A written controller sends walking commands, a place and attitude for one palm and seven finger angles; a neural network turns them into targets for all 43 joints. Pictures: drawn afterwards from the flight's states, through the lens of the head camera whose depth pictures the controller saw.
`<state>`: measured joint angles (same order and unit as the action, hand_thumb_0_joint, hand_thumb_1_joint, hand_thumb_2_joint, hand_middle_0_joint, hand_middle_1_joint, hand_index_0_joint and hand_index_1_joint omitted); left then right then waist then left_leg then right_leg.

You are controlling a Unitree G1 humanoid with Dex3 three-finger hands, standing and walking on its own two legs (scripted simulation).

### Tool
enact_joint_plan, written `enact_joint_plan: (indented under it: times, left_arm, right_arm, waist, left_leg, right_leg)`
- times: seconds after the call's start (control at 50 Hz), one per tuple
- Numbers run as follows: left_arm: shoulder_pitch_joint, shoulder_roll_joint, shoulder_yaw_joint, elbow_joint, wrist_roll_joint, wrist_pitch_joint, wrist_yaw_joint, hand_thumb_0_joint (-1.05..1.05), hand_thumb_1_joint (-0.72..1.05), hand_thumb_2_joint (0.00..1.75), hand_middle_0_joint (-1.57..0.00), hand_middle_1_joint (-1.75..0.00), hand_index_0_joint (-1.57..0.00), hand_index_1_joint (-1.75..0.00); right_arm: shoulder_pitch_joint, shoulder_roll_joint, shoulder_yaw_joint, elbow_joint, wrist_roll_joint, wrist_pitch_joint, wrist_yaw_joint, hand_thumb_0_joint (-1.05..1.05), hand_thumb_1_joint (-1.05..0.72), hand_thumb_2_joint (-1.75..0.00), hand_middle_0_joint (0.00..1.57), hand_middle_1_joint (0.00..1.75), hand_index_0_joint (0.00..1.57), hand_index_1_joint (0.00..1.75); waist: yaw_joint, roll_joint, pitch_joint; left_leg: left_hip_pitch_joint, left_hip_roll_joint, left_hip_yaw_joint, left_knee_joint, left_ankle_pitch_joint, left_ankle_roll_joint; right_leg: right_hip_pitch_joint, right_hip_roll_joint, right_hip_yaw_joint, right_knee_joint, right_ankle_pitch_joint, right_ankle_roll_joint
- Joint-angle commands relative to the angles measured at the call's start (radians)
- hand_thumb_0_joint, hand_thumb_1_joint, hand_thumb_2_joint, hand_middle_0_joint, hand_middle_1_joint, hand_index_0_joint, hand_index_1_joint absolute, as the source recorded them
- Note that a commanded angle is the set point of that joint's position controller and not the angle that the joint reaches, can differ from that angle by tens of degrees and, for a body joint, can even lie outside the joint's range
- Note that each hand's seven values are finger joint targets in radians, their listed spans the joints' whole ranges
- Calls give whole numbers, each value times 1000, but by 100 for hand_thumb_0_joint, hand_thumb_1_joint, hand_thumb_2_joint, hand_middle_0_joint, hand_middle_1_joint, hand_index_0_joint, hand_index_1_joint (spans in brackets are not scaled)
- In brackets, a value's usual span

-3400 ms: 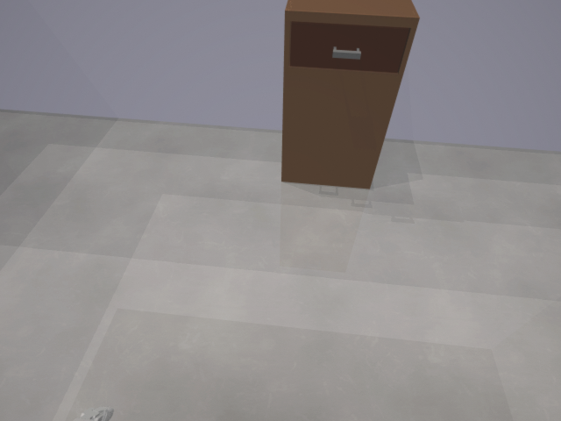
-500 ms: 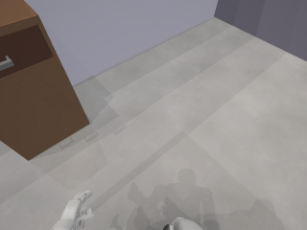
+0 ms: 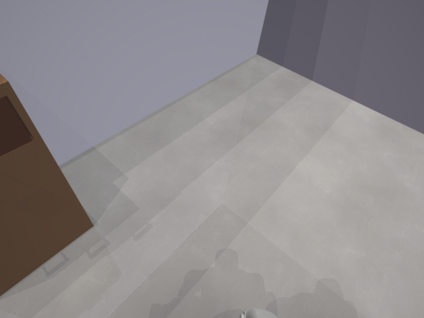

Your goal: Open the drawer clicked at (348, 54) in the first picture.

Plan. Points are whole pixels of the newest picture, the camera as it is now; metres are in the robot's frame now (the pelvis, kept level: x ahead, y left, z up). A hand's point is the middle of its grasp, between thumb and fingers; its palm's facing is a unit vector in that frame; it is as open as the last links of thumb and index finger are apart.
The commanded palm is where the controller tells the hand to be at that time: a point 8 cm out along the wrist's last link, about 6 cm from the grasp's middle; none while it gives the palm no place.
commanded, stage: walk to a spot facing it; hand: left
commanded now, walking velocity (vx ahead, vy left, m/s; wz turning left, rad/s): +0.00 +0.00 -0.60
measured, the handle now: out of the picture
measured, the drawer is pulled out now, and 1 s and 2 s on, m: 0.00 0.00 0.00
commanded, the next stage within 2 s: turn to face it in 0.04 s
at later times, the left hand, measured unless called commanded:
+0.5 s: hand (163, 282) +0.22 +0.12 -0.17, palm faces -0.03 -0.98 -0.17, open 7.4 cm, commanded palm none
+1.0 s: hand out of the picture +0.09 +0.21 -0.17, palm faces +0.31 -0.91 -0.27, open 7.4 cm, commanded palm none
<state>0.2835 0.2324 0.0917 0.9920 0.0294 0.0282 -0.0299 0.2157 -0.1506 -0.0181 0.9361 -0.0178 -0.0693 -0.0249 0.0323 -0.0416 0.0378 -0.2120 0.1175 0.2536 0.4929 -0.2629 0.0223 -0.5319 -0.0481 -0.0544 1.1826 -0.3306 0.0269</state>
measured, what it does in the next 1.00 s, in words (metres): steps on the spot, turning left: right foot, then left foot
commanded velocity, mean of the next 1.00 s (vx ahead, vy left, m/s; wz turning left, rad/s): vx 0.00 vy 0.00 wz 0.47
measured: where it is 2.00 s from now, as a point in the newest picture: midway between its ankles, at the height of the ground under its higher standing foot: outside the picture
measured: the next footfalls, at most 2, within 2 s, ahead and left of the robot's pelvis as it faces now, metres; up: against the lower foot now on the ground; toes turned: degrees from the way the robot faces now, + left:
right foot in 0.26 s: +0.15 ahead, -0.15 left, +0.00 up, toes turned -14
left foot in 0.62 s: +0.14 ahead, +0.09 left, +0.00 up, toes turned +15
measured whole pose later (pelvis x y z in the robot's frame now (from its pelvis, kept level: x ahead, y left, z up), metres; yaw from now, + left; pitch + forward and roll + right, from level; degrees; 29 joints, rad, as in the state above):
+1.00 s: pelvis +0.07 -0.02 +0.00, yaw +16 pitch +1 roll -2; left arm 0.18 0.25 0.09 0.93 0.01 0.06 0.02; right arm 0.21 -0.23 -0.07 0.93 -0.02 0.03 0.00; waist -0.03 0.01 0.05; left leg -0.33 -0.02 -0.02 0.48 -0.16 0.05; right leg -0.40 -0.05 -0.01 0.88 -0.42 0.08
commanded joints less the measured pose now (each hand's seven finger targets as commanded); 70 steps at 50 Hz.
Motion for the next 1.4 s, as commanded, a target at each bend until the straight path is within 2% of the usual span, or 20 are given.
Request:
enact_joint_plan:
  times: [0.0, 0.16, 0.2, 0.22, 0.24, 0.26, 0.28, 0.38, 0.48, 0.56, 0.6, 0.62, 0.68, 0.72, 0.92, 1.04, 1.06, 1.1, 1.18, 1.38]
  left_arm:
    - [-40, -3, 7, -87, -2, 2, -7, 0, 90, 90, -20, -30, -20, -30]
    - [-145, -19, -12, -125, 1, -12, 7, 0, 90, 90, -20, -30, -20, -30]
    - [-18, 1, -14, -75, 5, -35, 21, 0, 90, 90, -20, -30, -20, -30]
    - [65, 72, -5, -38, 11, -54, 36, 0, 90, 90, -20, -30, -20, -30]
    - [122, 153, 3, -3, 6, -73, 48, 0, 90, 90, -20, -30, -20, -30]
    - [125, 172, -9, 4, -14, -74, 49, 0, 90, 90, -20, -30, -20, -30]
    - [57, 162, -6, -4, -11, -72, 57, 0, 90, 90, -20, -30, -20, -30]
    - [-150, 102, -20, -55, -3, -40, 75, 0, 90, 90, -20, -30, -20, -30]
    - [-166, 113, -3, -82, 3, -25, 77, 0, 90, 90, -20, -30, -20, -30]
    - [-146, 102, 5, -105, -14, -7, 67, 0, 90, 90, -20, -30, -20, -30]
    - [-192, 10, -7, -182, -19, 6, 56, 0, 90, 90, -20, -30, -20, -30]
    - [-238, 27, -5, -190, -6, 12, 57, 0, 90, 90, -20, -30, -20, -30]
    - [-170, 38, 10, -146, -7, 1, 41, 0, 90, 90, -20, -30, -20, -30]
    - [-127, 49, 11, -123, -10, 4, 40, 0, 90, 90, -20, -30, -20, -30]
    - [-149, 71, 2, -154, -20, 5, 49, 0, 90, 90, -20, -30, -20, -30]
    - [-15, 88, 1, -144, -27, -5, 57, 0, 90, 90, -20, -30, -20, -30]
    - [41, 112, 8, -135, -23, -12, 60, 0, 90, 90, -20, -30, -20, -30]
    - [-11, 259, 19, -180, -3, -18, 69, 0, 90, 90, -20, -30, -20, -30]
    - [-176, 137, -11, -213, -8, -33, 67, 0, 90, 90, -20, -30, -20, -30]
    - [0, 224, 12, -145, 4, -24, 60, 0, 90, 90, -20, -30, -20, -30]
  right_arm:
    - [109, -154, -48, -2, -3, 1, -8, 0, -90, -90, 20, 30, 20, 30]
    - [128, -185, -70, 33, -13, 36, 2, 0, -90, -90, 20, 30, 20, 30]
    - [122, -178, -63, 50, -6, 39, 4, 0, -90, -90, 20, 30, 20, 30]
    - [145, -134, -53, 58, 4, 37, 11, 0, -90, -90, 20, 30, 20, 30]
    - [167, -53, -29, 43, 15, 36, 13, 0, -90, -90, 20, 30, 20, 30]
    - [139, -71, -26, 38, 19, 52, -1, 0, -90, -90, 20, 30, 20, 30]
    - [131, -73, -29, 39, 19, 67, -3, 0, -90, -90, 20, 30, 20, 30]
    - [139, -66, -40, 82, 10, 102, 13, 0, -90, -90, 20, 30, 20, 30]
    - [107, -60, -47, 32, 4, 106, 32, 0, -90, -90, 20, 30, 20, 30]
    - [155, -99, -62, 18, -4, 95, 39, 0, -90, -90, 20, 30, 20, 30]
    - [216, -264, -100, -14, -19, 84, 31, 0, -90, -90, 20, 30, 20, 30]
    - [216, -274, -103, 2, -19, 79, 17, 0, -90, -90, 20, 30, 20, 30]
    - [45, -214, -81, -48, -10, 63, 7, 0, -90, -90, 20, 30, 20, 30]
    - [26, -219, -80, -57, -6, 59, 5, 0, -90, -90, 20, 30, 20, 30]
    - [43, -275, -104, -60, -6, 84, 19, 0, -90, -90, 20, 30, 20, 30]
    - [-53, -285, -115, -100, -5, 104, 31, 0, -90, -90, 20, 30, 20, 30]
    - [-76, -265, -113, -115, 1, 107, 34, 0, -90, -90, 20, 30, 20, 30]
    - [-72, -180, -99, -153, 0, 109, 41, 0, -90, -90, 20, 30, 20, 30]
    - [-33, -207, -105, -93, -7, 129, 61, 0, -90, -90, 20, 30, 20, 30]
    - [-158, -164, -67, -126, 9, 115, 62, 0, -90, -90, 20, 30, 20, 30]
  waist:
    - [-36, 186, -22]
    - [-77, 239, -10]
    - [-9, 172, -87]
    - [24, 37, -173]
    - [28, -179, -272]
    - [38, -121, -291]
    - [19, -206, -259]
    - [-47, -88, -62]
    - [-46, -113, -32]
    - [-74, -5, -54]
    - [-127, 424, -10]
    - [-135, 331, -28]
    - [-51, 180, -63]
    - [-44, 168, -92]
    - [-85, 187, -104]
    - [-25, 197, -112]
    - [6, 150, -112]
    - [1, -262, -37]
    - [-85, -124, 34]
    - [20, -181, -61]
  left_leg:
    - [115, 239, -64, -177, 585, 54]
    - [115, 251, -16, -63, 546, 69]
    - [93, 203, -11, 94, 561, 24]
    - [-46, 148, 0, 250, 371, -24]
    - [-237, 26, -21, 427, -241, -68]
    - [-205, 6, -166, 496, -409, -65]
    - [-214, 3, -205, 541, -397, -62]
    - [-200, -2, -198, 571, -241, -72]
    - [-182, -1, -153, 400, -210, -68]
    - [-21, -21, -125, 57, 24, -52]
    - [-14, 327, -680, -239, 220, 143]
    - [-38, 325, -714, -259, 148, 171]
    - [-3, 189, -525, -203, 158, 117]
    - [25, 141, -454, -190, 227, 113]
    - [85, 126, -576, -173, 229, 158]
    - [-110, 48, -621, -129, 134, 105]
    - [-212, -3, -578, -66, 44, 57]
    - [-470, -191, -305, 428, -275, -66]
    - [-382, -90, -290, 731, -98, -76]
    - [-212, -93, -152, 271, -208, -84]
  right_leg:
    - [-90, -45, -7, -36, 61, 27]
    - [112, -2, -78, -480, 58, -4]
    - [310, 22, -95, -684, 231, -17]
    - [536, -101, 23, -707, 502, -46]
    - [715, -354, 257, -695, 941, -155]
    - [651, -389, 222, -715, 1054, -230]
    - [580, -376, 215, -751, 947, -236]
    - [310, -325, 17, -830, 520, -174]
    - [265, -339, -42, -835, 254, -147]
    - [189, -278, -128, -629, 94, -60]
    - [-80, -58, -133, -189, -328, 51]
    - [-96, -60, -9, -33, -280, 34]
    - [-111, -73, 47, 36, -57, 47]
    - [-64, -64, 48, -9, -22, 58]
    - [31, -12, 50, -289, -109, 63]
    - [328, 35, 25, -633, -9, 30]
    - [450, -4, 44, -800, 53, 14]
    - [409, -445, 447, -1018, -110, -157]
    - [243, -270, 140, -912, 152, -119]
    - [452, -335, 11, -765, 486, -147]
